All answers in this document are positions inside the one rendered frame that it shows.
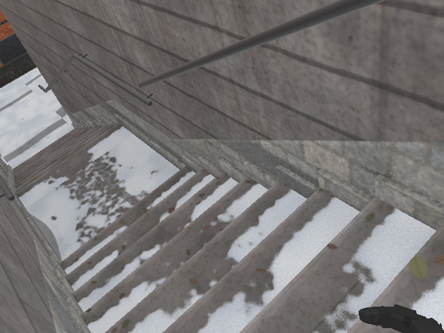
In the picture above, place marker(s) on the robot right hand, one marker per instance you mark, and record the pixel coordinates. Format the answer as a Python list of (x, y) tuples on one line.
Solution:
[(399, 318)]

